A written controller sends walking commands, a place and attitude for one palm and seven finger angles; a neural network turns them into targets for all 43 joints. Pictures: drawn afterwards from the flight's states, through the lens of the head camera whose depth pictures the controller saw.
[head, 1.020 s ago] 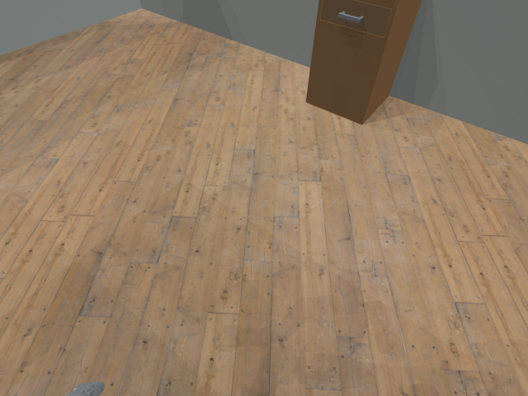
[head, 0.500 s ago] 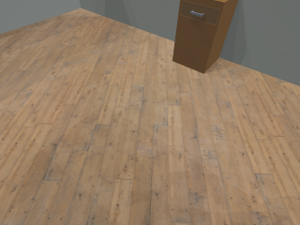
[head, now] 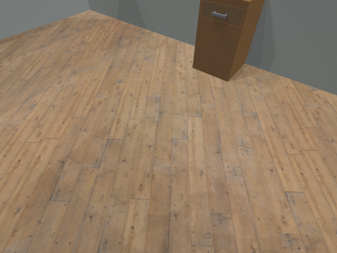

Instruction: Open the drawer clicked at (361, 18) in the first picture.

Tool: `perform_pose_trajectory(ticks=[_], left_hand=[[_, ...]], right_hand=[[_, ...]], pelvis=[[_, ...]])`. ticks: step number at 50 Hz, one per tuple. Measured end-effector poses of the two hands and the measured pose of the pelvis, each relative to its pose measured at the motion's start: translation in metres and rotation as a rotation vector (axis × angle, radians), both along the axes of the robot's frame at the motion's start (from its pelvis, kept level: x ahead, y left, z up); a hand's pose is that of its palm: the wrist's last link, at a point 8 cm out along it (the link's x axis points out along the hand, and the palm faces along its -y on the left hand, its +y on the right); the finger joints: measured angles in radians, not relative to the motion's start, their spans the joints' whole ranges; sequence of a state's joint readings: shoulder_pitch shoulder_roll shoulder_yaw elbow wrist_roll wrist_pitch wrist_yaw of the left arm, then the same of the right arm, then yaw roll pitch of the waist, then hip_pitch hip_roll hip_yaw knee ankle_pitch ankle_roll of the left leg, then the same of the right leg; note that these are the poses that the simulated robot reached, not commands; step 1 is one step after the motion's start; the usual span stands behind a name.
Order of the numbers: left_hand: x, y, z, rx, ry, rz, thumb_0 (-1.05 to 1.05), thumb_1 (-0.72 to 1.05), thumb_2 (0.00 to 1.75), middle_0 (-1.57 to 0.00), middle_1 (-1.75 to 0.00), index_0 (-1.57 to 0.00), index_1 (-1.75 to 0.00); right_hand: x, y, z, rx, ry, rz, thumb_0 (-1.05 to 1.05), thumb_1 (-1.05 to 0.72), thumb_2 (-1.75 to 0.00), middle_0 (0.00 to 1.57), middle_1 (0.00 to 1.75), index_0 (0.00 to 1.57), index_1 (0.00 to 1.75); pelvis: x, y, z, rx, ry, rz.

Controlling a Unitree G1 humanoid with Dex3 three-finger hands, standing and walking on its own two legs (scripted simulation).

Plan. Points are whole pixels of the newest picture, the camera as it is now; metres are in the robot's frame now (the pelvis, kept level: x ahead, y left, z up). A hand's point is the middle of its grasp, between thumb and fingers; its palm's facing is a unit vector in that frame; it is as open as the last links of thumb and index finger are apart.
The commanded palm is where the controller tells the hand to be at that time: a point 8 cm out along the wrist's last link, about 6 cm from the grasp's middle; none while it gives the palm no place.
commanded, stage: look at it before walking up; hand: left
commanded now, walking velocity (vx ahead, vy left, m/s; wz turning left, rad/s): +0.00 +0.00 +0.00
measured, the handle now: (219, 14) +1.97 -0.34 -0.16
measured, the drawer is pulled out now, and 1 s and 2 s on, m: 0.00 0.00 0.00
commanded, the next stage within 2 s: walk to a spot facing it in 1.12 s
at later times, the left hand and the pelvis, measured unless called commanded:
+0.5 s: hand out of the picture +0.07 +0.25 -0.15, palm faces -0.02 -0.94 -0.34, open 7.4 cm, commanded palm none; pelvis +0.00 +0.00 +0.00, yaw +0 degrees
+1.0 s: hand out of the picture +0.08 +0.24 -0.15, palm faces -0.02 -0.94 -0.33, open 7.4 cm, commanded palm none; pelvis +0.00 +0.00 +0.00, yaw +0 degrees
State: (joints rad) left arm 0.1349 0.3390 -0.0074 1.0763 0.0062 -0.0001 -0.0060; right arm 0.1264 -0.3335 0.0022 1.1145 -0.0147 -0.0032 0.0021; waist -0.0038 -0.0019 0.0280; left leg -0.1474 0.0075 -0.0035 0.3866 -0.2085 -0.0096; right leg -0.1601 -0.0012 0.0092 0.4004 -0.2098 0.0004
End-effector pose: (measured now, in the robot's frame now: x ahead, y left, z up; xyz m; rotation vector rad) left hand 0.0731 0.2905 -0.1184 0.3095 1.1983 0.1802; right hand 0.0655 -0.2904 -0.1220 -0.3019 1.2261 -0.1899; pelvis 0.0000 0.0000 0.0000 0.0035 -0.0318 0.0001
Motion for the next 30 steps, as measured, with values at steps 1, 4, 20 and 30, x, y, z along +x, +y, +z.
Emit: perform_pose_trajectory(ticks=[1,4,20,30], left_hand=[[0.0,0.0,0.0,-0.001,0.0,0.0,0.01,0.9,0.89,-0.2,-0.3,-0.21,-0.3],[-0.001,-0.001,0.0,-0.002,0.001,0.002,0.01,0.9,0.89,-0.2,-0.3,-0.21,-0.3],[-0.007,0.001,0.0,0.005,0.015,0.011,0.01,0.9,0.89,-0.2,-0.3,-0.21,-0.3],[-0.006,0.001,0.001,0.009,0.019,0.013,0.01,0.9,0.89,-0.2,-0.3,-0.21,-0.3]], right_hand=[[0.0,0.0,0.0,0.0,-0.001,0.0,0.01,-0.91,-0.9,0.2,0.3,0.21,0.3],[0.001,0.0,0.0,0.0,-0.003,0.002,0.01,-0.91,-0.9,0.2,0.3,0.21,0.3],[0.01,-0.002,0.002,-0.004,-0.018,0.012,0.01,-0.91,-0.9,0.2,0.3,0.21,0.3],[0.013,-0.004,0.002,-0.005,-0.017,0.011,0.01,-0.91,-0.9,0.2,0.3,0.21,0.3]], pelvis=[[0.0,0.0,0.0,0.0,0.0,0.0],[0.0,0.0,0.0,0.0,0.0,0.001],[0.001,-0.001,0.001,0.0,0.001,0.001],[0.003,-0.003,0.001,0.0,-0.001,0.001]])
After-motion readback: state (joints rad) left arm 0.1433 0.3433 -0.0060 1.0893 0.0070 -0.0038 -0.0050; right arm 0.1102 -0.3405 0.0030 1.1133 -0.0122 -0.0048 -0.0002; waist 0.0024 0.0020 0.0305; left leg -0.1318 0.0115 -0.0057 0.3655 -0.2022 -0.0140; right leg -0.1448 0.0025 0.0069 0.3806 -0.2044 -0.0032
